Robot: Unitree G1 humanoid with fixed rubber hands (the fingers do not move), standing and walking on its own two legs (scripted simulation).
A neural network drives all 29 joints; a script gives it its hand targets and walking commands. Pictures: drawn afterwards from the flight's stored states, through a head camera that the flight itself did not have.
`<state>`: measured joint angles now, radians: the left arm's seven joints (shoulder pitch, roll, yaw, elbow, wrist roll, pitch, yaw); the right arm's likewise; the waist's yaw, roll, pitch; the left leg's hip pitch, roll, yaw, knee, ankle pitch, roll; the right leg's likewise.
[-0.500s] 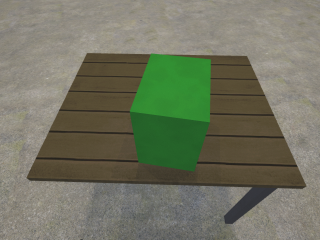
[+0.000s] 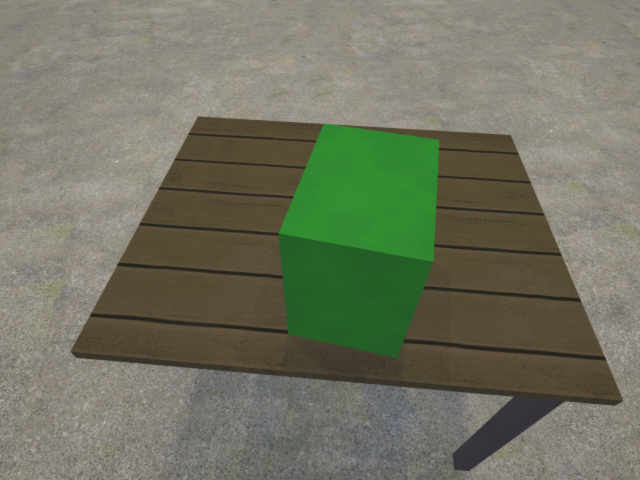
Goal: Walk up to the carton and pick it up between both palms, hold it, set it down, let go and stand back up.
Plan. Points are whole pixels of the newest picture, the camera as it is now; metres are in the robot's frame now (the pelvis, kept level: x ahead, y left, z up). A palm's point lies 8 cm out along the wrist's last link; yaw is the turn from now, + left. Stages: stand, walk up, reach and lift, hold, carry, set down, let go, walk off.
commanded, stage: walk up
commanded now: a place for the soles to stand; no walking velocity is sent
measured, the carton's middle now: (360, 241) +0.48 -0.04 +0.01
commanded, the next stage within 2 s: reach and lift in 0.16 s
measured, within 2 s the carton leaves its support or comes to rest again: neither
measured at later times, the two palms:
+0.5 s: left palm (156, 460) +0.18 +0.23 -0.09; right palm out of the picture +0.13 -0.25 -0.08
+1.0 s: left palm (146, 451) +0.18 +0.24 -0.07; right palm out of the picture +0.14 -0.21 -0.06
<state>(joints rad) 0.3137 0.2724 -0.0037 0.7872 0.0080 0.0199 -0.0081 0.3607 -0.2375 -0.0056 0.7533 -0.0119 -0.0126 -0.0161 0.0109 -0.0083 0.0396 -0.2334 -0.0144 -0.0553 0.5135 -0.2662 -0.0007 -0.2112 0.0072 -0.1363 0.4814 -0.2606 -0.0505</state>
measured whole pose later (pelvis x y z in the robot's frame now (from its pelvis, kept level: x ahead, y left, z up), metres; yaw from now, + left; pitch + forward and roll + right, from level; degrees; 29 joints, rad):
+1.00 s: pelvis +0.01 +0.02 +0.01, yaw -5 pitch -3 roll -1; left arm 0.24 0.23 -0.02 0.47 -0.06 0.07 0.02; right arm 0.24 -0.12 -0.06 0.66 0.00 -0.25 0.01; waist 0.03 -0.03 0.06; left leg -0.10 0.02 0.08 0.39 -0.24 0.02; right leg -0.11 0.02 -0.03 0.36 -0.20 -0.02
